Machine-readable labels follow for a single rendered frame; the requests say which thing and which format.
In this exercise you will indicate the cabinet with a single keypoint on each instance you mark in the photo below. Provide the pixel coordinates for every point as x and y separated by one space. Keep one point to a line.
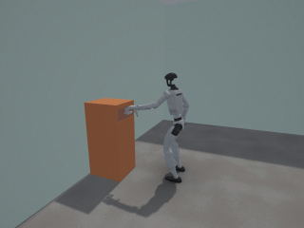
110 142

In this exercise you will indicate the robot thigh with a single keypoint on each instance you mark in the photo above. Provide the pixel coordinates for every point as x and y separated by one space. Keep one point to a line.
169 138
174 145

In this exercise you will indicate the left robot hand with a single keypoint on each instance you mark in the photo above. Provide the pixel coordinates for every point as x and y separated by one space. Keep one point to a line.
131 107

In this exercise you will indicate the right robot thigh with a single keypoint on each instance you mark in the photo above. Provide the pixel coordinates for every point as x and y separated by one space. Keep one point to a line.
174 145

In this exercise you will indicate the drawer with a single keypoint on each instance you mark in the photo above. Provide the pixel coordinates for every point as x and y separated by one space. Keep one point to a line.
121 111

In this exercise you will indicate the left robot forearm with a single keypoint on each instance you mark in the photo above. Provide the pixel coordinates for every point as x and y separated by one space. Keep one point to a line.
145 106

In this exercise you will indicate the right robot forearm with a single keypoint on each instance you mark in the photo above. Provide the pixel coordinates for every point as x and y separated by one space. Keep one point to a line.
184 111

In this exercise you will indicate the left robot thigh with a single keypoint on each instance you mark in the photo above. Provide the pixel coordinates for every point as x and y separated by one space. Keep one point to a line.
169 138

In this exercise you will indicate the right robot upper arm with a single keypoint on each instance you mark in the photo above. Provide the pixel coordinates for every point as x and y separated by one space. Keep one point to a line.
185 102

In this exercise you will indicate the left robot upper arm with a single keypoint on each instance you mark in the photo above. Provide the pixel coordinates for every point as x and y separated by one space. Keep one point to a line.
166 95

